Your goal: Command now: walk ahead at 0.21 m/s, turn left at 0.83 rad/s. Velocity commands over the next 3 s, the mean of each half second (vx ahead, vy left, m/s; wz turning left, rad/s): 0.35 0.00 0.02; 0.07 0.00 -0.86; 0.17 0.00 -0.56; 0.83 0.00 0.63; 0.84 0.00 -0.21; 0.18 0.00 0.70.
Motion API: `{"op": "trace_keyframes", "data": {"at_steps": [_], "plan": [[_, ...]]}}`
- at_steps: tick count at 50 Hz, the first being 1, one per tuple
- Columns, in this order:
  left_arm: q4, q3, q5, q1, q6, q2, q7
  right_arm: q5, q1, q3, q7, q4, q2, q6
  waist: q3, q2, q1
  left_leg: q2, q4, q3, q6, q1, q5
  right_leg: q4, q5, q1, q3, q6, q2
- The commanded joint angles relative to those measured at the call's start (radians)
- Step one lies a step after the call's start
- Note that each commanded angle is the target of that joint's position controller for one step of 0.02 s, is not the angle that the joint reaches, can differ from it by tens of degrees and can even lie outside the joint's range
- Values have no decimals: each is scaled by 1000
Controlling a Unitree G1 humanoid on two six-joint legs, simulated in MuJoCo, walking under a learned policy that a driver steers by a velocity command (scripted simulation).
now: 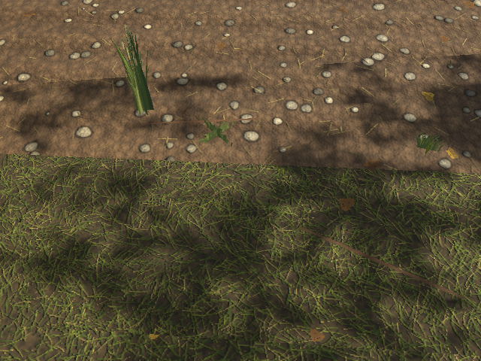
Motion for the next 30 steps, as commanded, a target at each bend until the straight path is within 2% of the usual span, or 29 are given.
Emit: {"op": "trace_keyframes", "data": {"at_steps": [1, 3, 5, 6, 7, 8, 9, 10, 11, 12, 13, 14, 15, 16, 18, 19, 20, 21, 23, 24, 25, 26, 27, 28, 29, 30], "plan": [[-15, 16, 2, 100, 8, 106, 8, -13, -15, -12, 10, -53, -65, -16, 5, -142, 38, 9, -50, -42, 71, -100, -3, -179, -151, 160, 201, -217, -363], [33, -1, -2, 143, 20, 110, 6, -16, -48, -13, 10, -53, -60, -43, 46, -124, 39, -19, -116, -35, 127, -123, -12, -175, -285, 215, 182, -201, -378], [81, -21, -5, 168, 34, 109, -5, -15, -47, -20, 7, -37, -61, -75, 45, -100, 12, -73, -204, 4, 175, 11, 29, -106, -277, 153, 109, -189, -338], [91, -37, 8, 146, 37, 100, -23, -12, 28, -37, -2, -15, -90, -93, 10, -89, -48, -111, -197, 14, 186, 222, 26, -2, -206, 8, 63, -182, -287], [86, -57, 42, 101, 29, 63, -49, -33, 184, -60, -22, 33, -126, -107, -72, -38, -135, -102, -127, -57, 199, 508, 24, 235, -80, -208, -12, -151, -186], [28, -93, 52, -4, 14, -25, -85, -59, 425, -71, -70, 83, -185, -118, -231, 176, -245, 129, -203, -474, 334, 873, -53, 664, -225, -591, -39, -58, -24], [10, -105, 32, -68, -21, -37, -124, -71, 478, -65, -78, 72, -219, -132, -157, 69, -283, 241, -349, -722, 335, 959, -106, 806, -275, -893, 255, -62, 49], [23, -89, -18, -117, -44, -13, -127, -65, 471, -66, -64, 106, -195, -139, 33, 66, -270, 256, -373, -603, 282, 846, 24, 888, -194, -1021, 348, -74, 16], [61, -60, -29, -67, -49, 76, -119, -39, 378, -49, -47, 105, -150, -133, 43, 72, -198, 254, -345, -448, 267, 738, 222, 985, -147, -973, 310, -64, -30], [81, -47, -23, -2, -45, 106, -120, -26, 327, -38, -38, 97, -132, -129, 8, 84, -140, 246, -309, -331, 264, 641, 451, 1029, -126, -893, 287, -65, -44], [100, -58, -29, 41, -36, 77, -131, -29, 258, -26, -40, 83, -114, -126, 8, 78, -86, 217, -295, -225, 237, 523, 618, 1019, -92, -817, 279, -78, -46], [120, -69, -38, 72, -24, 41, -139, -35, 174, -12, -45, 50, -91, -120, 13, 83, -42, 198, -344, -156, 209, 388, 666, 999, -35, -728, 289, -88, -45], [120, -70, -42, 68, -19, 25, -142, -38, 105, 0, -56, 21, -69, -117, 7, 60, -14, 174, -397, -101, 185, 295, 670, 926, 22, -651, 276, -92, -34], [113, -71, -48, 47, -19, 14, -145, -38, 68, 1, -67, 4, -89, -120, -7, 61, 3, 158, -434, -54, 176, 248, 717, 848, 80, -593, 263, -83, -22], [100, -73, -58, -8, -21, 7, -152, -50, 39, -7, -82, -6, -148, -126, -9, 39, 20, 133, -459, 37, 144, 200, 856, 689, 215, -529, 238, -56, 3], [94, -70, -59, -43, -25, 22, -151, -54, 49, -10, -89, -9, -169, -128, 1, 21, 14, 125, -458, 68, 103, 210, 879, 574, 282, -528, 239, -38, 19], [104, -65, -62, -36, -23, 30, -154, -50, 83, -18, -92, 0, -198, -128, 0, 35, 17, 109, -437, 96, 60, 233, 899, 508, 326, -503, 219, -24, 50], [116, -56, -57, 21, -12, 32, -154, -62, 79, -28, -91, -16, -229, -120, -16, 58, 49, 85, -378, 135, 9, 170, 985, 558, 312, -393, 169, -9, 100], [180, -8, -64, 228, -6, 107, -138, -53, 38, -51, -96, -80, -279, -121, -7, 88, 117, 67, -229, 177, -107, 24, 1209, 586, 222, -156, 98, 27, 202], [263, 15, -63, 530, -10, 113, -118, -98, -140, -74, -90, -181, -352, -118, -69, 103, 249, 51, -31, 192, -197, -200, 1421, 786, 272, 187, 74, 25, 259], [349, 43, -46, 802, -19, 144, -89, -19, -342, -81, -87, -265, -371, -119, -38, -63, 402, -29, 411, 175, -314, -319, 1239, 389, 217, 279, 110, -62, 210], [414, 10, 31, 756, -51, 79, -70, -51, -142, -32, -39, -158, -153, -105, -123, -355, 280, -130, 1045, -13, -262, -395, -346, 260, 533, 372, 392, -212, 74], [366, 23, 37, 718, -54, 192, -62, -59, 35, 28, -5, -165, 69, -79, -305, -124, 105, -150, 1035, -217, -249, -353, -427, 292, 1147, 415, 703, -380, -109], [280, 35, 13, 534, -73, 259, -81, 0, 55, 8, -34, -216, -12, -78, -211, -50, 48, -130, 987, -376, -251, -424, -452, 233, 1112, 263, 906, -514, -238], [193, 11, -23, 281, -88, 155, -85, 42, -12, -15, -64, -239, -132, -75, -84, -16, 14, -96, 921, -359, -213, -473, -469, 164, 686, 24, 903, -490, -201], [131, -24, -42, 93, -74, 48, -86, -5, 10, -10, -92, -238, -138, -60, -100, -11, -43, -71, 815, -316, -145, -320, -432, 62, 503, -205, 835, -448, -112]]}}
